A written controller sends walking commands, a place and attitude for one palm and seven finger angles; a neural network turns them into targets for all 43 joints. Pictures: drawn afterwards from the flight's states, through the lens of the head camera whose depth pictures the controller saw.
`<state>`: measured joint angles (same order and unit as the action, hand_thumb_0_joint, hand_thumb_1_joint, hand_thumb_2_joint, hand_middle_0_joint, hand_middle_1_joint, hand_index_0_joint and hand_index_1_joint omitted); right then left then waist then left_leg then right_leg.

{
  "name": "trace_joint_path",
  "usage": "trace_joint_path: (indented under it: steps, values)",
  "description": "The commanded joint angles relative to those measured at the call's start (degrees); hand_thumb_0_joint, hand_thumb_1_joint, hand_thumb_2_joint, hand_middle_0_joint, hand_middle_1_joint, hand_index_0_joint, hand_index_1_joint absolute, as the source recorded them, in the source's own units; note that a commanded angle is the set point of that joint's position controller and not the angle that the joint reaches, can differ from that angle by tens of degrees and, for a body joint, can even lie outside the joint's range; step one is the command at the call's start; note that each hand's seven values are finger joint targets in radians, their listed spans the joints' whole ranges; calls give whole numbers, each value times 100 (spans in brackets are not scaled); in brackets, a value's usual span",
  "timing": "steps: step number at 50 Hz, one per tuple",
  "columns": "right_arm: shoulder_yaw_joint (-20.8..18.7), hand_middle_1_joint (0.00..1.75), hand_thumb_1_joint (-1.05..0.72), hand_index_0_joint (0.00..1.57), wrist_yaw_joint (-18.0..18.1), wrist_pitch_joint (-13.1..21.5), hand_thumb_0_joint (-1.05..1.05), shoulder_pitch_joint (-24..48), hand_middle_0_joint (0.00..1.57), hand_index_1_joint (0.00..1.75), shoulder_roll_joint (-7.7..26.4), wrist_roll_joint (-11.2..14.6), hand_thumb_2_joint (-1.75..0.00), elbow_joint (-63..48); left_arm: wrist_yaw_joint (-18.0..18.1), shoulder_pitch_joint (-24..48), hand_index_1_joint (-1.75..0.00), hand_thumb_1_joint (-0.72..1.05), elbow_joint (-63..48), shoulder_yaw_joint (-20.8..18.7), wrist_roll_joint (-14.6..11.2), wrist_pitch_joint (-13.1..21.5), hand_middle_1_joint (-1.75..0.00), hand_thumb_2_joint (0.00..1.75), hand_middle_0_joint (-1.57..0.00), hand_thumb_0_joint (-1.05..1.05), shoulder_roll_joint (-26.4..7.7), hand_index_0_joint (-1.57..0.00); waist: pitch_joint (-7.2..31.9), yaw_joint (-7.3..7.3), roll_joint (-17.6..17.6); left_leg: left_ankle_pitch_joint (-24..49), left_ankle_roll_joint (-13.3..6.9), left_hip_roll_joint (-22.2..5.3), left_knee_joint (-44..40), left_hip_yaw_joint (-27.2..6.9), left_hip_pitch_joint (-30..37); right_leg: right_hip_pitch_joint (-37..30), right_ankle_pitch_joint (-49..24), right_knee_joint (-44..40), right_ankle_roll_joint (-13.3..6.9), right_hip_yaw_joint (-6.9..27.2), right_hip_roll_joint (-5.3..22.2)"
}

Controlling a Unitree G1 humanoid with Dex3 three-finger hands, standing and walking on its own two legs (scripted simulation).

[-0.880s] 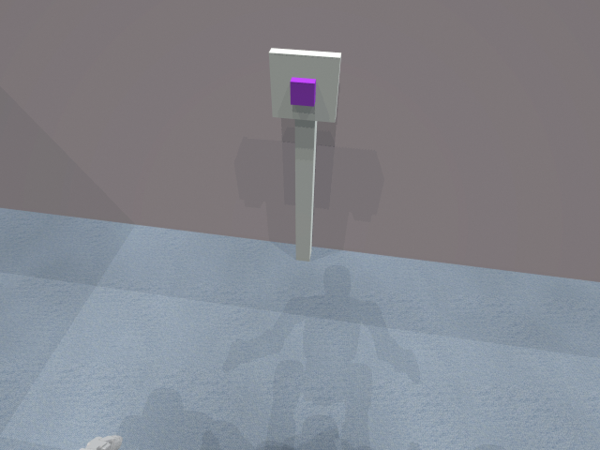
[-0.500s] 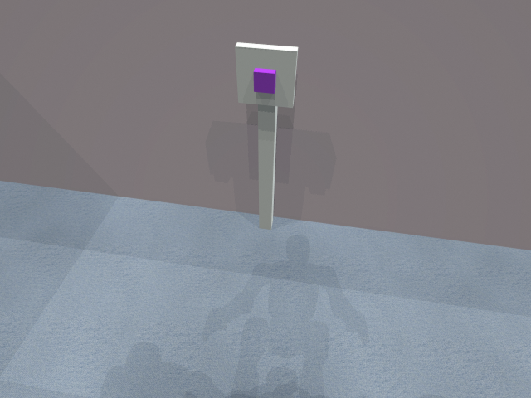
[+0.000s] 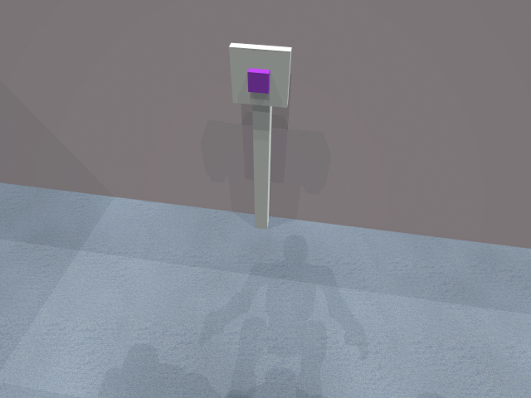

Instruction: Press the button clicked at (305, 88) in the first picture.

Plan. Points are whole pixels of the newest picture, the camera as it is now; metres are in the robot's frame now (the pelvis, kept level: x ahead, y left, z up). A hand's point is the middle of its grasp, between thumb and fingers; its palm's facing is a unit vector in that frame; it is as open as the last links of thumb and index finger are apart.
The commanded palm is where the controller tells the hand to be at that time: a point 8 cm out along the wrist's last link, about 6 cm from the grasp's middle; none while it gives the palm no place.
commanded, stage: look at it before walking up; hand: left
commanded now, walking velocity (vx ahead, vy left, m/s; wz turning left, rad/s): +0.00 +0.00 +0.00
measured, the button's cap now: (259, 80) +0.97 +0.07 +0.01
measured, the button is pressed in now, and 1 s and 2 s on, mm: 0 0 0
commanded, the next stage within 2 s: take the last steps up to it in 0.56 s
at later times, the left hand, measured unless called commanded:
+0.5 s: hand out of the picture +0.06 +0.24 -0.16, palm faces -0.03 -0.95 -0.30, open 7.4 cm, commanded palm none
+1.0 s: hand out of the picture +0.04 +0.18 -0.19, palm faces -0.05 -0.98 -0.19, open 7.4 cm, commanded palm none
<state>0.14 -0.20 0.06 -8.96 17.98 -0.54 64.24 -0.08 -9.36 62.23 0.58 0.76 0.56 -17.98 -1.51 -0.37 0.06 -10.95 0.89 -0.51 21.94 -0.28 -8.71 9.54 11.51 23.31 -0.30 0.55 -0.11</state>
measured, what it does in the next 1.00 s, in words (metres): shifts its weight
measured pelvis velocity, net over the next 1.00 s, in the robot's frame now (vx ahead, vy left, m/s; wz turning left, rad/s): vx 0.05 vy -0.01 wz -0.07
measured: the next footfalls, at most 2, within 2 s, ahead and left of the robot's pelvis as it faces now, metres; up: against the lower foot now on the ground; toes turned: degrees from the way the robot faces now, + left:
left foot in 1.44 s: +0.34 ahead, +0.07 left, +0.00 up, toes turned +2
right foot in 1.98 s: +0.47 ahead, -0.18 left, +0.00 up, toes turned -15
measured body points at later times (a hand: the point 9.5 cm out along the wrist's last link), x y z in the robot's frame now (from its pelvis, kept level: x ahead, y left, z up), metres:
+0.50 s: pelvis +0.00 +0.00 +0.00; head +0.00 +0.00 +0.45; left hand +0.06 +0.29 -0.14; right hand +0.07 -0.28 -0.14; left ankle +0.01 +0.13 -0.74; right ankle +0.01 -0.12 -0.74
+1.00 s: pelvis +0.05 -0.01 -0.01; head +0.04 -0.01 +0.44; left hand +0.04 +0.23 -0.17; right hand +0.04 -0.25 -0.17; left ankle +0.01 +0.13 -0.74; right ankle +0.02 -0.11 -0.74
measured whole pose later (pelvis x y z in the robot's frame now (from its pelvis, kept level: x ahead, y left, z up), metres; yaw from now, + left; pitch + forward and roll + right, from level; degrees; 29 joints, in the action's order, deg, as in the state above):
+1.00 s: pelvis +0.05 -0.01 -0.01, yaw -4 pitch -1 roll +1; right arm -0.9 0.1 0.5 -17.0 10.8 -1.2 64.4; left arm -1.3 -20.2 64.0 -0.8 1.5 -0.2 -12.1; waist 1.1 0.3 -1.7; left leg -20.3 1.3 -1.6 29.2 3.2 -8.0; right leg 12.3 21.0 34.6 -1.6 1.3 -0.3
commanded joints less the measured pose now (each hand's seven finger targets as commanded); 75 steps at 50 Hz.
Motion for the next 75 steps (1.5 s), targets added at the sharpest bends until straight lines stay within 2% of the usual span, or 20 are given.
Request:
trace_joint_path:
  steps: [1, 34, 36, 39, 42, 47, 50, 51, 52, 53, 54, 57, 62, 67, 69, 70, 71, 72, 73, 75]
  values:
    - [-185, 30, -90, 20, 89, 158, 0, 254, 20, 30, 1074, -6, -90, -341, 99, 191, -30, 90, -352, -231, -21, 113, -30, 90, -20, 0, -1147, -20, 168, 46, -59, 386, -189, -571, -384, -512, -68, 24, -259, -522, -157, 632, 667]
    - [-179, 30, -90, 20, 111, 180, 0, 266, 20, 30, 1047, 7, -90, -311, 91, 57, -30, 90, -265, -231, -12, 118, -30, 90, -20, 0, -1077, -20, 205, 65, 20, 589, -193, -613, -486, -531, 70, -96, -552, -556, -114, 563, 656]
    - [-30, 30, -90, 20, 96, 94, 0, -85, 20, 30, 343, -28, -90, -127, 113, -324, -30, 90, -67, -86, -21, 25, -30, 90, -20, 0, -402, -20, 240, 54, -105, -19, -115, -563, -384, -399, 102, -35, 247, -582, -35, 553, 594]
    - [-90, 30, -90, 20, 72, 42, 0, -269, 20, 30, 411, -82, -90, -103, 42, -492, -30, 90, -63, -155, 25, -62, -30, 90, -20, 0, -444, -20, -260, 68, -63, -1750, -184, -537, -440, -413, -356, 413, 1716, -484, -140, 657, 455]
    - [-170, 30, -90, 20, 71, 56, 0, -368, 20, 30, 455, -92, -90, -172, -18, -659, -30, 90, -117, -211, 49, -65, -30, 90, -20, 0, -379, -20, -657, 67, 111, -2370, -314, -672, -493, -579, -601, 792, 1964, -167, -224, 611, 292]
    - [-333, 30, -90, 20, 128, 166, 0, -865, 20, 30, 554, -70, -90, -188, -74, -873, -30, 90, -237, -256, 60, 54, -30, 90, -20, 0, 29, -20, -720, -18, 796, -2074, -784, -1441, -749, -1290, -120, 1430, 1064, 1170, -204, -58, -50]
    - [-371, 30, -90, 20, 147, 212, 0, -892, 20, 30, 395, -59, -90, -210, -87, -1230, -30, 90, -184, -286, 58, 124, -30, 90, -20, 0, 210, -20, -620, 135, 811, -1016, -762, -1400, -176, -841, -251, 888, 816, 735, -192, -210, 33]
    - [-348, 30, -90, 20, 145, 222, 0, -809, 20, 30, 250, -52, -90, -243, -72, -1583, -30, 90, -55, -324, 59, 166, -30, 90, -20, 0, 142, -20, -512, 307, 343, -803, -549, -1073, 520, -414, -810, 133, 622, 301, -304, 140, 168]
    - [-294, 30, -90, 20, 142, 267, 0, -623, 20, 30, -67, -22, -90, -387, -8, -2165, -30, 90, 133, -412, 78, 232, -30, 90, -20, 0, -101, -20, -378, 520, -767, -747, -268, -519, 1885, 371, -1843, -901, 147, -254, -581, 1319, 887]
    - [-225, 30, -90, 20, 102, 329, 0, -120, 20, 30, -328, -26, -90, -656, 81, -2885, -30, 90, 377, -511, 58, 289, -30, 90, -20, 0, -449, -20, -355, 764, -1831, -2032, -89, -68, 3216, 837, -3024, -1727, -1366, -782, -1043, 2672, 1812]
    - [-271, 30, -90, 20, 112, 354, 0, 111, 20, 30, -186, -64, -90, -728, 151, -3199, -30, 90, 499, -473, 32, 335, -30, 90, -20, 0, -352, -20, -293, 794, -1352, -2154, -114, -238, 3957, 329, -3322, -1892, -2914, -552, -1197, 2706, 1943]
    - [-308, 30, -90, 20, 60, 345, 0, 113, 20, 30, -397, -52, -90, -624, 218, -2806, -30, 90, 384, -385, 52, 343, -30, 90, -20, 0, 65, -20, -382, 520, -287, -1507, -89, -544, 4393, 321, -3482, -1791, -3127, -397, -1246, 1704, 1644]
    - [-335, 30, -90, 20, -67, 204, 0, 219, 20, 30, -666, -38, -90, -729, 238, -2377, -30, 90, 282, -306, 92, 409, -30, 90, -20, 0, 366, -20, -639, 151, -535, -566, -8, -502, 3611, 584, -2885, -636, -2310, -1034, -1088, 1044, 1238]
    - [-315, 30, -90, 20, -103, 292, 0, 401, 20, 30, -719, 3, -90, -878, 254, -2303, -30, 90, 367, -348, 90, 413, -30, 90, -20, 0, 302, -20, -610, 85, -756, -242, -215, -246, 2078, 794, -1749, -441, -3011, -810, -843, 669, 1069]
    - [-355, 30, -90, 20, -7, 362, 0, -464, 20, 30, -601, -18, -90, -630, 248, -2186, -30, 90, 372, -405, 67, 434, -30, 90, -20, 0, 203, -20, -93, -315, -613, 69, -343, 52, 1378, 918, -537, -503, -4018, 246, -682, 385, 889]
    - [-395, 30, -90, 20, 57, 384, 0, -1224, 20, 30, -428, -52, -90, -390, 239, -2233, -30, 90, 385, -409, 35, 428, -30, 90, -20, 0, 252, -20, 331, -582, -426, 384, -417, -34, 975, 716, 464, -199, -3700, 1293, -566, 315, 738]
    - [-521, 30, -90, 20, 125, 405, 0, -1972, 20, 30, 108, -117, -90, -218, 201, -2439, -30, 90, 350, -409, 3, 427, -30, 90, -20, 0, 482, -20, 952, -802, 480, 504, -727, -1024, 802, -510, 1696, 707, -1838, 2702, -369, 65, 293]
    - [-613, 30, -90, 20, 148, 411, 0, -2353, 20, 30, 556, -129, -90, -164, 141, -2644, -30, 90, 219, -357, -66, 406, -30, 90, -20, 0, 770, -20, 1368, -662, 1708, 730, -1337, -2585, -140, -2653, 2328, 1922, 1880, 4631, -201, -246, -375]
    - [-561, 30, -90, 20, 163, 345, 0, -2022, 20, 30, 471, -27, -90, -228, 163, -2341, -30, 90, 106, -374, -2, 387, -30, 90, -20, 0, 599, -20, 1036, -538, 969, 60, -1578, -2761, -622, -3026, 1637, 2120, 1996, 5305, -307, 225, -81]
    - [-423, 30, -90, 20, 166, 387, 0, -1070, 20, 30, -210, -36, -90, -439, 99, -1773, -30, 90, 58, -380, 67, 318, -30, 90, -20, 0, 731, -20, -299, -190, 343, -757, -1283, -2235, -1045, -2015, -128, 2395, 1032, 5420, -221, 163, 432]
